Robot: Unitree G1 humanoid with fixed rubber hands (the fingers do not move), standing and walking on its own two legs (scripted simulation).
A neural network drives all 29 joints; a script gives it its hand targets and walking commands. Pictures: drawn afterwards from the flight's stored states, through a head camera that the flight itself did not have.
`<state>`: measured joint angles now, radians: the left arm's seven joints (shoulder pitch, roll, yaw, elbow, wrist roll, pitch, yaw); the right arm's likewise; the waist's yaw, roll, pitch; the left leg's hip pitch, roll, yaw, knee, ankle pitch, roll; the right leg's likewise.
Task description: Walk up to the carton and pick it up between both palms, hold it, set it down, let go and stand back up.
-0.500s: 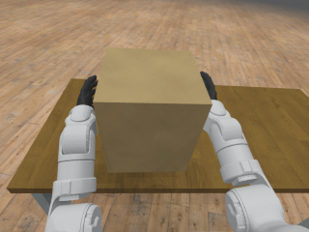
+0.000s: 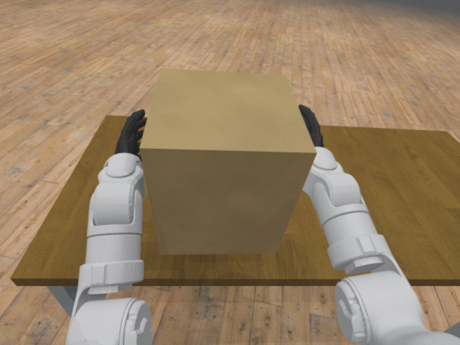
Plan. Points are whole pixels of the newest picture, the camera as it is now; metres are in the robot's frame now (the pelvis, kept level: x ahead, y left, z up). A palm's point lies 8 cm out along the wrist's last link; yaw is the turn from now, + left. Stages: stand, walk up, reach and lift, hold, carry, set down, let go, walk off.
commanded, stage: hold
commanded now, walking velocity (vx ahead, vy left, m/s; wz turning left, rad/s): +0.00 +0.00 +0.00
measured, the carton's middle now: (221, 166) +0.36 +0.01 +0.16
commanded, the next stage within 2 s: none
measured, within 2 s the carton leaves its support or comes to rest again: neither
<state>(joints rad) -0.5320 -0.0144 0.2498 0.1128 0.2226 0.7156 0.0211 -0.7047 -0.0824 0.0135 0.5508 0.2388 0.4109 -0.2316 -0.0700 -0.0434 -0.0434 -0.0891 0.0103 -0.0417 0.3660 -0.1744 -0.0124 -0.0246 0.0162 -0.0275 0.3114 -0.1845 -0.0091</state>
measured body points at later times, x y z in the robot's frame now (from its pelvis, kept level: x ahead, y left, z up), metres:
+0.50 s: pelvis +0.00 +0.00 +0.00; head -0.06 +0.02 +0.45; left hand +0.36 +0.16 +0.18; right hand +0.38 -0.14 +0.20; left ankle +0.02 +0.12 -0.75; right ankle +0.00 -0.11 -0.75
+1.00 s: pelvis +0.00 +0.00 +0.00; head -0.06 +0.02 +0.45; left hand +0.36 +0.16 +0.18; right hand +0.38 -0.15 +0.20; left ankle +0.02 +0.12 -0.75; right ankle +0.00 -0.11 -0.75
